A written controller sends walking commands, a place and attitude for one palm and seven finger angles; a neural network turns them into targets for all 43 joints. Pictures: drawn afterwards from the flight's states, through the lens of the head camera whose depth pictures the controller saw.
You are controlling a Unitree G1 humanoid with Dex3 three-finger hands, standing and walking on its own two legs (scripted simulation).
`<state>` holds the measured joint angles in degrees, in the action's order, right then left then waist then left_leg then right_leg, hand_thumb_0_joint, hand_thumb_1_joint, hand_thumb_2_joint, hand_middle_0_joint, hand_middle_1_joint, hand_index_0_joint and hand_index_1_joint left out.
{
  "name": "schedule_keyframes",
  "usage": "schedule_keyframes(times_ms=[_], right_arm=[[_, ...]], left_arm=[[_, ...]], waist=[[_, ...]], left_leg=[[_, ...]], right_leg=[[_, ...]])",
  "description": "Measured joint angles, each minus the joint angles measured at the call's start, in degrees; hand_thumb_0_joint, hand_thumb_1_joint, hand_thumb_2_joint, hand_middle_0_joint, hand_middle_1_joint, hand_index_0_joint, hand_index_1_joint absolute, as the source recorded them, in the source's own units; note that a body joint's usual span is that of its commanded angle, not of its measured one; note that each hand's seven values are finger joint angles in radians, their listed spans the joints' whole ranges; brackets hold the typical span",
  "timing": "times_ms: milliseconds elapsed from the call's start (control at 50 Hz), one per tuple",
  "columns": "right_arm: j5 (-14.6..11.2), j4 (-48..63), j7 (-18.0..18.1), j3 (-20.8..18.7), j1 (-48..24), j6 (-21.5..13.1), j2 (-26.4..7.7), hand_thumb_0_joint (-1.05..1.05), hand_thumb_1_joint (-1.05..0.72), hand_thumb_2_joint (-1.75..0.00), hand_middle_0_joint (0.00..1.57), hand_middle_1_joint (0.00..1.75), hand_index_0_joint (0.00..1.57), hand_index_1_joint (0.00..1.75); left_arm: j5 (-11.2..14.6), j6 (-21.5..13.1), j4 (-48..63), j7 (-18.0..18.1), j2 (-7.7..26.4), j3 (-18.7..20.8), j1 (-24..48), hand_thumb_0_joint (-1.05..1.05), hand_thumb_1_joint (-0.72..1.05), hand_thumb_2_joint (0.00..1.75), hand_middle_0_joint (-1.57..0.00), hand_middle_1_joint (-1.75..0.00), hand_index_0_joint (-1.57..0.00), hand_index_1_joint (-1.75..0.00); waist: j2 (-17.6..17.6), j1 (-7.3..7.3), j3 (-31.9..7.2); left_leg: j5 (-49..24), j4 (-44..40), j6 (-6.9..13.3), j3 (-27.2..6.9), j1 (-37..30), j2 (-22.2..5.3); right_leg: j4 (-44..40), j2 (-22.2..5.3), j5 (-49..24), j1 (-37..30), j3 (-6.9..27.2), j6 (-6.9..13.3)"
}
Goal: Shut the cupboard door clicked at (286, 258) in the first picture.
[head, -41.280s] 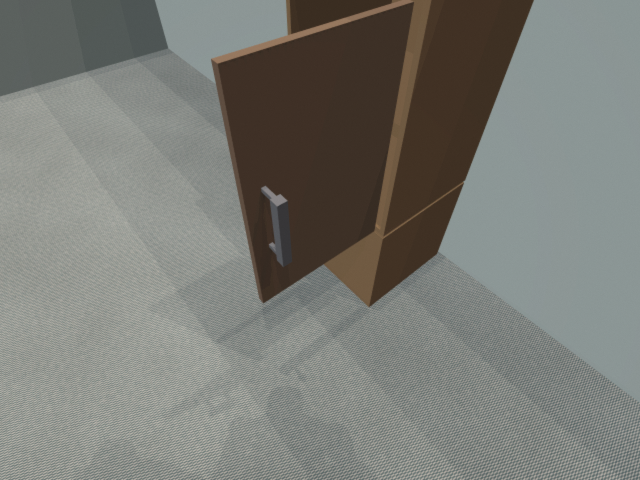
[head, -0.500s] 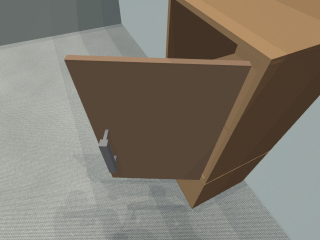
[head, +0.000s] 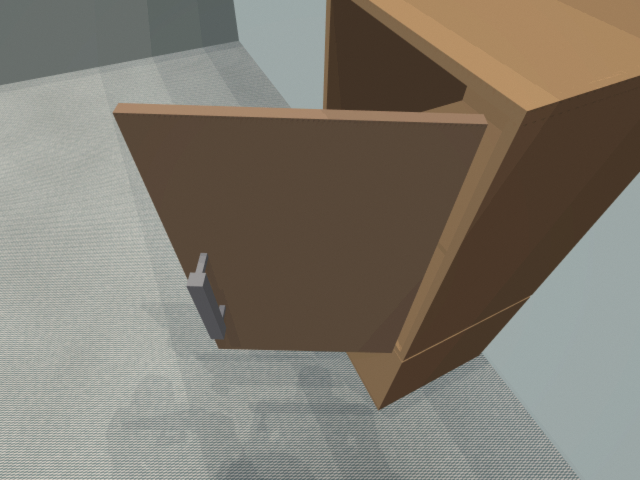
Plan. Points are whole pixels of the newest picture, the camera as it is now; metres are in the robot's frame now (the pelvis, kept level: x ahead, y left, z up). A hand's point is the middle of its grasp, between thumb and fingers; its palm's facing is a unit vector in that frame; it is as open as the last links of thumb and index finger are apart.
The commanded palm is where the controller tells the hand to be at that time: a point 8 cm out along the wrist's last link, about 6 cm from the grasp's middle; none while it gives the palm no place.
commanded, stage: shuffle to correct the standing spot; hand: left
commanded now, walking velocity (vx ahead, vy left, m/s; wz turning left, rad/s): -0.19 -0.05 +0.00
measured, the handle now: (211, 298) +0.38 +0.20 -0.08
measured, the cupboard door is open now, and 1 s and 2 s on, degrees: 63 63 63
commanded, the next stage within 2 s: come to a stop and stand still in 0.04 s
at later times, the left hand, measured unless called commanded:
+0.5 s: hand out of the picture -0.01 +0.16 -0.18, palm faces +0.03 -0.98 -0.19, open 7.3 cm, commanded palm none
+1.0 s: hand out of the picture +0.01 +0.20 -0.18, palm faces +0.01 -0.98 -0.21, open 7.4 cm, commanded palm none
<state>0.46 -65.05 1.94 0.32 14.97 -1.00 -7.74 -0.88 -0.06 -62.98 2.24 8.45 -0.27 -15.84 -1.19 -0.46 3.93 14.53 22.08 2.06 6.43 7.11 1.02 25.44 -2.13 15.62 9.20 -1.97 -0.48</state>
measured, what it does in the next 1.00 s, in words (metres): stands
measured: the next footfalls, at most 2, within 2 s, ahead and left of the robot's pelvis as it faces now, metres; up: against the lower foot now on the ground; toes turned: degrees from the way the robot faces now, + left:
none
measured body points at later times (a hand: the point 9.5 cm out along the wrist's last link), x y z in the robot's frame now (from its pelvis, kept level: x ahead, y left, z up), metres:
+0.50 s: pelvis -0.03 -0.02 +0.00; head -0.03 -0.01 +0.45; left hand -0.01 +0.21 -0.16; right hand -0.04 -0.24 -0.16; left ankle -0.03 +0.09 -0.74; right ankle -0.02 -0.12 -0.74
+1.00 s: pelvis +0.01 +0.03 -0.01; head +0.02 +0.02 +0.44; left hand +0.01 +0.25 -0.16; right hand -0.01 -0.18 -0.17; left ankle -0.03 +0.09 -0.74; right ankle -0.02 -0.12 -0.74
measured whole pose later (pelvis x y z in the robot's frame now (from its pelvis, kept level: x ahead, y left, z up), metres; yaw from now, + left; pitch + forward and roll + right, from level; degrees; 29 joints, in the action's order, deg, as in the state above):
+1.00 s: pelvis +0.01 +0.03 -0.01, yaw +0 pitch +0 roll +0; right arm 0.8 -63.5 1.5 1.5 17.9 -1.7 -8.3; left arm -0.7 -0.5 -62.8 2.5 7.9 -0.7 -15.9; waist 1.6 0.1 1.9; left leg 18.0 26.9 4.8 5.6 8.8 3.6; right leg 29.1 -4.1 18.2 10.4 -1.1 -2.3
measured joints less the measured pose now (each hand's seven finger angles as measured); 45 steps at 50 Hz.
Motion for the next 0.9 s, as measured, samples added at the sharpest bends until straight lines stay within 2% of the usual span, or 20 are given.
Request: schedule_keyframes(times_ms=[220,340,460,560,600,680,820,900], right_arm=[[0.40,4.90,-0.05,-2.41,-3.72,2.24,-1.13,0.01,-0.92,-0.90,0.20,0.30,0.20,0.30],[0.62,5.05,-1.20,-2.22,-3.15,2.42,-1.92,0.00,-0.91,-0.90,0.20,0.29,0.19,0.30],[1.05,3.03,-1.65,-1.14,1.35,1.84,-0.97,0.00,-0.91,-0.90,0.20,0.29,0.19,0.30],[0.82,1.52,-1.46,-0.14,4.93,1.46,0.26,0.00,-0.91,-0.90,0.20,0.29,0.19,0.30],[0.58,2.24,-1.77,0.04,5.44,1.83,-0.01,0.00,-0.91,-0.90,0.20,0.29,0.19,0.30],[0.54,3.49,-1.71,0.36,6.61,0.50,0.00,0.00,-0.91,-0.90,0.20,0.29,0.19,0.30],[0.28,3.23,-1.00,1.58,5.39,-0.65,0.98,0.00,-0.91,-0.90,0.20,0.29,0.19,0.30],[0.56,1.98,-0.60,1.64,4.21,-0.33,0.45,0.03,-0.92,-0.90,0.20,0.30,0.20,0.30]], left_arm=[[-0.62,1.87,4.83,-0.18,1.31,1.89,2.53,0.01,0.91,0.89,-0.20,-0.30,-0.20,-0.30],[-0.68,1.02,4.80,-0.57,0.95,0.76,1.82,0.01,0.91,0.89,-0.20,-0.30,-0.20,-0.30],[-0.51,0.94,3.83,-1.01,1.40,0.98,0.77,0.01,0.92,0.89,-0.20,-0.30,-0.20,-0.30],[-0.36,-0.01,2.89,-0.66,1.08,0.76,-0.05,0.01,0.92,0.89,-0.20,-0.30,-0.20,-0.30],[-0.36,-1.29,2.48,-0.24,0.57,-0.03,-1.13,0.01,0.92,0.89,-0.20,-0.30,-0.20,-0.30],[-0.19,-1.16,0.70,-0.46,0.09,-0.69,-2.05,0.01,0.91,0.89,-0.20,-0.30,-0.20,-0.30],[0.13,-0.84,0.03,-0.09,-0.57,-0.78,-1.01,0.01,0.91,0.89,-0.20,-0.30,-0.20,-0.30],[0.07,-0.67,0.26,0.15,-0.78,-0.62,-0.38,0.01,0.91,0.89,-0.20,-0.30,-0.20,-0.30]], waist=[[0.48,0.12,2.14],[1.69,0.67,-0.40],[0.46,0.31,-2.56],[0.20,0.02,-2.23],[1.40,0.62,-2.02],[2.36,1.99,-2.30],[3.43,1.16,-2.66],[3.42,0.64,-2.58]], left_leg=[[0.92,7.32,-0.81,0.99,6.29,-1.43],[2.15,8.64,-1.47,-1.42,7.63,-2.07],[-0.03,6.46,-1.55,-2.27,6.07,-2.31],[0.18,5.63,-1.26,-2.26,5.75,-1.81],[2.23,8.68,-1.35,-2.79,7.54,-2.14],[3.59,10.36,0.27,-2.68,7.67,-1.11],[4.08,8.33,1.84,-1.70,4.71,0.89],[3.75,6.55,2.43,-1.31,3.21,1.90]], right_leg=[[8.33,0.91,1.24,7.23,0.95,1.46],[6.08,2.15,-0.25,6.60,-0.48,2.59],[3.19,2.63,-0.93,4.42,-1.12,2.59],[2.06,2.12,-1.36,3.88,-1.15,1.82],[2.40,2.51,-1.14,4.43,-1.38,1.49],[4.65,1.49,0.94,4.72,-1.18,0.69],[4.49,-0.41,2.05,2.75,-0.15,-0.75],[4.04,-1.32,2.31,1.90,0.30,-1.31]])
